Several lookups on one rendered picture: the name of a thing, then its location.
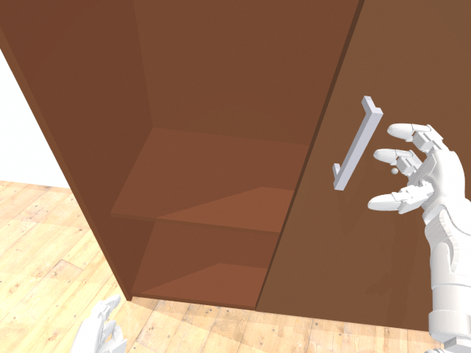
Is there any right robot forearm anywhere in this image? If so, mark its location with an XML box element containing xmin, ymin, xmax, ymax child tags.
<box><xmin>422</xmin><ymin>196</ymin><xmax>471</xmax><ymax>353</ymax></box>

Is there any wardrobe door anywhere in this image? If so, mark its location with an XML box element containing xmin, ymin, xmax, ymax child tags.
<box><xmin>255</xmin><ymin>0</ymin><xmax>471</xmax><ymax>332</ymax></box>

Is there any robot right hand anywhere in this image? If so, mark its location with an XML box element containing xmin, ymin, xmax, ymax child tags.
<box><xmin>368</xmin><ymin>124</ymin><xmax>465</xmax><ymax>214</ymax></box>

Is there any robot left hand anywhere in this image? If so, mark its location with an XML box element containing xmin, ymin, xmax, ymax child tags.
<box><xmin>70</xmin><ymin>294</ymin><xmax>127</xmax><ymax>353</ymax></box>

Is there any handle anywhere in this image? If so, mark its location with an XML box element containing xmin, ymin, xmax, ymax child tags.
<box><xmin>333</xmin><ymin>96</ymin><xmax>383</xmax><ymax>190</ymax></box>

